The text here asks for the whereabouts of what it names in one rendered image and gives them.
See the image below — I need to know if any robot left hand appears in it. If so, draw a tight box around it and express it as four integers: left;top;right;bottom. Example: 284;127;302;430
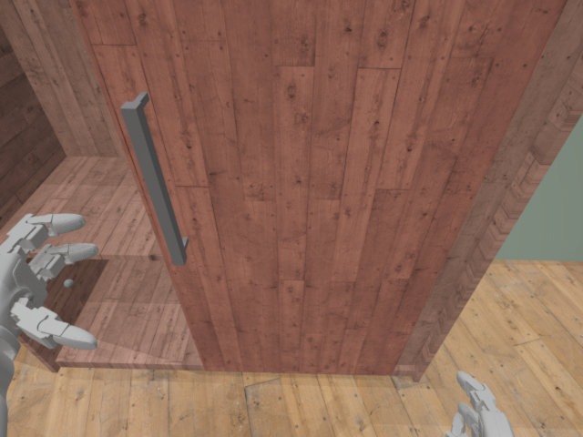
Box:
0;214;99;350

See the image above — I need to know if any left robot forearm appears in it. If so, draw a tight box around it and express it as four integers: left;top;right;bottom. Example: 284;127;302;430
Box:
0;325;21;437

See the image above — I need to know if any wardrobe door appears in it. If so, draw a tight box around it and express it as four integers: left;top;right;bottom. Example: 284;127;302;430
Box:
396;0;583;365
69;0;568;375

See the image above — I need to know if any robot right hand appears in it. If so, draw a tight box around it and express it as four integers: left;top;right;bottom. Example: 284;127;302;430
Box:
445;371;515;437

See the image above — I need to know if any handle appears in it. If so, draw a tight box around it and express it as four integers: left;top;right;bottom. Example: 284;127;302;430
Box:
120;92;189;266

